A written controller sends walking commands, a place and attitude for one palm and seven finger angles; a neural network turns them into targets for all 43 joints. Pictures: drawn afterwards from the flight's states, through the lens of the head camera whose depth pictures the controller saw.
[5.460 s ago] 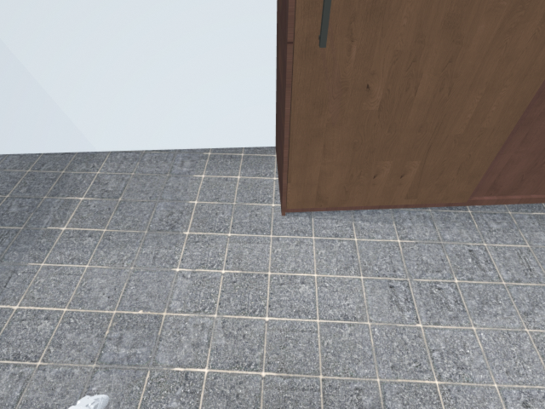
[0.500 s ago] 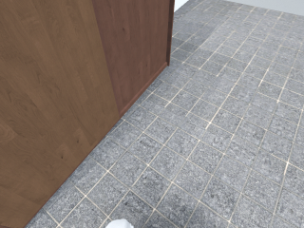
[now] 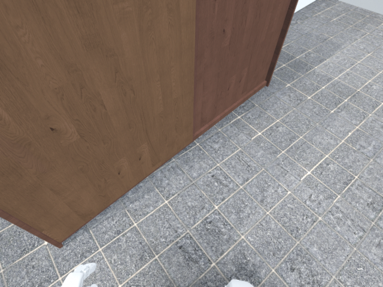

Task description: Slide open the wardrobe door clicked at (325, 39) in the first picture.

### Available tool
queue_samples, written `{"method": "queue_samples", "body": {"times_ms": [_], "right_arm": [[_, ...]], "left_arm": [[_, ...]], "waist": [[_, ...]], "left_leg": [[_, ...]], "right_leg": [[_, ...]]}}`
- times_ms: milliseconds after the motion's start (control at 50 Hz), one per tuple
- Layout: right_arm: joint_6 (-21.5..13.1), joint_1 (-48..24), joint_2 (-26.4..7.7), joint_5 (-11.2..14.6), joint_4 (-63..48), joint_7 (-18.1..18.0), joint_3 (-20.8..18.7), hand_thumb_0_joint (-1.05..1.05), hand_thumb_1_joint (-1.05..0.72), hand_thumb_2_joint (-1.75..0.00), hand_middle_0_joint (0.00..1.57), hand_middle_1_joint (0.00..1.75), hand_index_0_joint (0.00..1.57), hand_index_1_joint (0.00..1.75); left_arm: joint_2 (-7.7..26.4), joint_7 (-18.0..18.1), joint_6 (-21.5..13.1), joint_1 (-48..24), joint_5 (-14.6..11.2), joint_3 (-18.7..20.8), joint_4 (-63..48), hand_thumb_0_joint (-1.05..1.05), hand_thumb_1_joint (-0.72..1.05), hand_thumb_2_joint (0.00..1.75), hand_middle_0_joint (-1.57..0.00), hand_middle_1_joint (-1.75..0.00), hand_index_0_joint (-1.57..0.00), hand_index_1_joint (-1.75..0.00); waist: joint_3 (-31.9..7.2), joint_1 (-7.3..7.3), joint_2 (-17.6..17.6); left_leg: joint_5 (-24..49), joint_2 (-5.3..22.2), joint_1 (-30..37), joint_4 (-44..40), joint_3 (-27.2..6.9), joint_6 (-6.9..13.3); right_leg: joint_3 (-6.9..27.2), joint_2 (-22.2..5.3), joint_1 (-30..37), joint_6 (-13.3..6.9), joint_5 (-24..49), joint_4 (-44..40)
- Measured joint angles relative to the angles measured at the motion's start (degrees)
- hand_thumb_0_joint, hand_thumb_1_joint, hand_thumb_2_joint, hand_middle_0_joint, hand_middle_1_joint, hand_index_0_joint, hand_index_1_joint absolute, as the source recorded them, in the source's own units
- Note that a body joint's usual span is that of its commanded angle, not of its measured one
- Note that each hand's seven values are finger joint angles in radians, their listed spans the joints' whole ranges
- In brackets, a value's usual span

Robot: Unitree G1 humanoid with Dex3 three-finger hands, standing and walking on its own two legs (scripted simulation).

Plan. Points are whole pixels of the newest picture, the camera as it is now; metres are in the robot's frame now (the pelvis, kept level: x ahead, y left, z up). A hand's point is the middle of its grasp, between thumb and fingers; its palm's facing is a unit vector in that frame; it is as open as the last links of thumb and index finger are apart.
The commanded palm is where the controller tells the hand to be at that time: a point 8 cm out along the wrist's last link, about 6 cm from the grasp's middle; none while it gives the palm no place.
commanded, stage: turn to face it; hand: left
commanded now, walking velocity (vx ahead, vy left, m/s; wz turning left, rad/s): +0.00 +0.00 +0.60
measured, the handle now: out of the picture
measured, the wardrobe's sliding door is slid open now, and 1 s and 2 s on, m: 0.00 0.00 0.00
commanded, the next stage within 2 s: take the last steps up to it in 1.12 s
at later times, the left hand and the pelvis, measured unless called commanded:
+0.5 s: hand out of the picture -0.04 +0.19 -0.16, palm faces +0.35 -0.90 -0.27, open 7.4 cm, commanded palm none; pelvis -0.02 -0.02 +0.00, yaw +20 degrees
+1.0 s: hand out of the picture -0.04 +0.21 -0.15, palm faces +0.55 -0.79 -0.27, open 7.4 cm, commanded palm none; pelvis -0.02 -0.02 +0.00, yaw +33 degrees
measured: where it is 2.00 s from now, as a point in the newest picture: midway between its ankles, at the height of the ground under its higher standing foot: outside the picture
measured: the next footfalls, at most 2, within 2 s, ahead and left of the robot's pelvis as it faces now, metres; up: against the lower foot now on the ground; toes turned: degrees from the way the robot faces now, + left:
right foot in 0.10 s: +0.05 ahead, -0.14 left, +0.00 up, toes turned +2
left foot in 0.56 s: -0.03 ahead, +0.11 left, +0.00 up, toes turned +28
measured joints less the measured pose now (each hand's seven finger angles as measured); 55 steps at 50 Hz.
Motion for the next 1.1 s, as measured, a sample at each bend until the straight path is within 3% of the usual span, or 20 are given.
{"method": "queue_samples", "body": {"times_ms": [80, 120, 160, 200, 280, 400, 500, 540, 560, 580, 620, 660, 720, 860, 980, 1020, 1060, 1100], "right_arm": [[0.81, 1.19, -0.98, 0.13, 0.6, 0.03, -0.83, 0.01, -0.9, -0.9, 0.2, 0.3, 0.2, 0.3], [1.21, 1.32, -2.06, 0.48, 0.83, 0.06, -1.57, 0.01, -0.9, -0.9, 0.2, 0.3, 0.2, 0.3], [1.94, 1.4, -2.85, 0.25, 1.07, 0.08, -2.25, 0.01, -0.9, -0.9, 0.2, 0.3, 0.2, 0.3], [2.47, 1.31, -3.66, 0.03, 1.27, 0.47, -2.68, 0.01, -0.9, -0.9, 0.2, 0.3, 0.2, 0.3], [2.88, 0.69, -4.6, -0.08, 1.19, 1.15, -2.89, 0.01, -0.9, -0.9, 0.2, 0.3, 0.2, 0.3], [3.48, -1.61, -4.68, 0.11, 1.22, 1.37, -2.36, 0.01, -0.91, -0.9, 0.2, 0.3, 0.19, 0.3], [2.66, -4.36, -4.12, 0.56, 0.2, 1.31, -1.35, 0.01, -0.91, -0.9, 0.2, 0.3, 0.19, 0.3], [1.84, -5.05, -3.96, 0.58, -0.72, 1.34, -0.94, 0.01, -0.91, -0.9, 0.2, 0.3, 0.19, 0.3], [1.21, -5.23, -4.03, 0.49, -1.33, 1.43, -0.79, 0.01, -0.91, -0.9, 0.2, 0.3, 0.19, 0.3], [0.64, -5.72, -3.6, 0.45, -1.64, 1.38, -0.7, 0.01, -0.91, -0.9, 0.2, 0.3, 0.19, 0.3], [-0.26, -6.15, -2.85, 0.46, -2.05, 1.07, -0.15, 0.01, -0.9, -0.9, 0.2, 0.3, 0.19, 0.3], [-0.64, -5.87, -2.24, 0.33, -2.28, 0.45, 0.25, 0.01, -0.9, -0.9, 0.2, 0.3, 0.2, 0.3], [-0.61, -5.3, -1.5, 0.27, -1.97, 0.01, 0.77, 0.01, -0.9, -0.9, 0.2, 0.3, 0.2, 0.3], [-0.27, -3.36, -0.17, 0.19, -1.1, 0.03, 0.98, 0.01, -0.9, -0.9, 0.2, 0.3, 0.2, 0.3], [0.64, -1.3, -0.2, -0.07, -0.06, -0.01, 0.25, 0.01, -0.9, -0.9, 0.2, 0.3, 0.2, 0.3], [0.87, -0.38, -0.4, 0.23, 0.21, 0.02, -0.14, 0.01, -0.9, -0.9, 0.2, 0.3, 0.2, 0.3], [1.34, -0.18, -1.11, 0.48, 0.72, -0.04, -0.84, 0.01, -0.9, -0.9, 0.2, 0.3, 0.2, 0.3], [2.24, 0.25, -1.64, 0.32, 1.39, 0.02, -1.48, 0.01, -0.9, -0.9, 0.2, 0.3, 0.2, 0.3]], "left_arm": [[-1.35, 0.06, -1.14, -0.93, -0.31, -0.94, -1.61, 0.01, 0.9, 0.9, -0.2, -0.3, -0.2, -0.3], [-2.46, 0.23, -2.16, -0.81, 0.17, -1.48, -2.16, 0.01, 0.9, 0.9, -0.2, -0.3, -0.2, -0.3], [-3.41, 0.24, -2.4, -0.09, 0.36, -2.08, -2.49, 0.01, 0.9, 0.9, -0.2, -0.3, -0.21, -0.3], [-4.15, 0.32, -2.24, 0.99, 0.48, -2.34, -2.44, 0.01, 0.9, 0.9, -0.2, -0.3, -0.21, -0.3], [-4.7, 0.38, -2.23, 2.93, 0.75, -2.61, -1.47, 0.01, 0.9, 0.9, -0.2, -0.3, -0.21, -0.3], [-3.88, 0.11, -2.16, 5.69, 1.15, -2.54, 0.06, 0.01, 0.9, 0.9, -0.2, -0.3, -0.21, -0.3], [-1.61, -0.03, -1.62, 7.58, 1.4, -1.57, 1.45, 0.01, 0.9, 0.9, -0.2, -0.3, -0.21, -0.3], [-0.39, -0.1, -1.27, 8.47, 1.18, -1.0, 1.96, 0.01, 0.9, 0.9, -0.2, -0.3, -0.21, -0.3], [0.23, -0.19, -0.99, 9.05, 0.97, -0.66, 2.08, 0.01, 0.9, 0.9, -0.2, -0.3, -0.21, -0.3], [1.07, -0.18, -0.46, 9.0, 0.79, -0.26, 2.47, 0.01, 0.9, 0.9, -0.2, -0.3, -0.21, -0.3], [2.16, 0.21, 0.9, 8.59, 0.74, 0.24, 3.42, 0.01, 0.9, 0.9, -0.2, -0.3, -0.21, -0.3], [2.57, 0.22, 1.43, 7.77, 0.61, 0.57, 4.12, 0.01, 0.9, 0.9, -0.2, -0.3, -0.2, -0.3], [2.55, -0.14, 0.98, 6.39, 0.52, 0.6, 3.58, 0.01, 0.91, 0.9, -0.2, -0.3, -0.2, -0.3], [0.85, -0.16, 0.3, 3.35, 0.34, -0.13, 1.49, 0.01, 0.91, 0.9, -0.2, -0.3, -0.2, -0.3], [-1.49, 0.04, -0.6, 1.53, 0.0, -1.07, 0.09, 0.01, 0.91, 0.9, -0.2, -0.3, -0.2, -0.3], [-1.99, 0.09, -1.61, 1.97, 0.08, -1.45, -0.51, 0.01, 0.9, 0.9, -0.2, -0.3, -0.2, -0.3], [-3.2, 0.27, -2.41, 2.23, 0.6, -1.88, -0.28, 0.01, 0.9, 0.9, -0.2, -0.3, -0.2, -0.3], [-4.15, 0.23, -2.42, 3.11, 0.76, -2.26, -0.12, 0.01, 0.9, 0.9, -0.2, -0.3, -0.21, -0.3]], "waist": [[-0.56, -0.71, 1.41], [-0.52, -0.73, 3.03], [-0.62, -0.97, 3.28], [-0.76, -0.9, 3.14], [-0.63, -0.83, 2.32], [0.29, 0.62, 0.42], [1.12, 2.53, -1.41], [0.97, 2.93, -2.02], [0.62, 3.04, -2.16], [0.87, 3.33, -3.11], [1.05, 3.78, -3.71], [0.84, 3.55, -3.29], [0.7, 3.42, -2.68], [0.06, 2.11, -1.25], [-0.43, 0.59, 0.64], [-1.03, 0.63, 0.89], [-0.64, 0.38, 2.35], [-0.78, 0.37, 2.61]], "left_leg": [[-1.09, -0.97, -1.86, 3.23, -2.81, -1.6], [-6.08, -0.97, -4.43, 9.32, -3.58, -2.6], [-12.47, -1.21, -8.36, 21.03, -1.47, -3.24], [-11.86, -0.2, -11.54, 31.68, 1.16, -3.92], [-8.17, 2.96, -13.73, 39.54, 3.84, -5.49], [-9.85, 5.53, -10.7, 31.18, 5.56, -6.47], [-10.96, 5.53, -5.49, 17.85, 8.76, -5.52], [-6.51, 5.12, -2.07, 9.68, 10.26, -4.76], [-2.55, 4.98, -0.86, 6.26, 10.3, -3.42], [-2.57, 4.28, -1.48, 7.25, 10.28, -1.93], [-4.85, 3.86, -1.92, 8.8, 9.75, -0.08], [-4.87, 3.64, -1.31, 7.38, 8.42, 0.5], [-2.27, 2.99, 0.16, 3.5, 6.55, 0.48], [1.01, 1.54, 1.52, -0.8, 2.99, 0.62], [1.08, 0.76, -0.22, 1.02, 0.24, -0.77], [0.1, 0.16, -1.95, 3.64, -0.31, -1.64], [-7.15, 0.14, -4.98, 11.22, -0.53, -2.36], [-11.87, -0.32, -8.68, 22.59, 0.35, -2.71]], "right_leg": [[-0.66, 1.78, 6.15, -1.09, 5.44, -13.69], [-2.28, 2.27, 7.49, -4.87, 7.97, -16.21], [-3.98, 1.2, 8.23, -6.56, 7.27, -15.73], [-5.31, 0.13, 9.75, -6.86, 7.37, -17.08], [-7.89, -1.62, 11.79, -6.81, 8.19, -19.32], [-11.78, -4.06, 12.54, -6.28, 8.08, -19.76], [-14.93, -6.36, 11.51, -4.81, 6.68, -17.03], [-16.24, -7.48, 10.59, -3.76, 5.23, -14.27], [-16.36, -8.05, 9.28, -3.21, 4.16, -11.45], [-14.34, -8.41, 7.31, -2.38, -0.19, -6.84], [-9.19, -6.64, 3.14, -1.55, -6.07, 3.32], [-6.28, -4.89, -0.01, -1.07, -5.25, 10.46], [-3.96, -3.7, -2.61, -0.42, -1.2, 13.91], [-1.68, -1.97, -1.55, 0.09, 0.6, 6.65], [-1.98, 0.65, 4.76, -1.13, 2.05, -7.57], [-2.58, 0.99, 8.77, -2.2, 7.56, -16.75], [-3.77, 1.25, 8.74, -5.35, 8.8, -16.48], [-4.79, 0.41, 9.12, -6.34, 8.38, -16.4]]}}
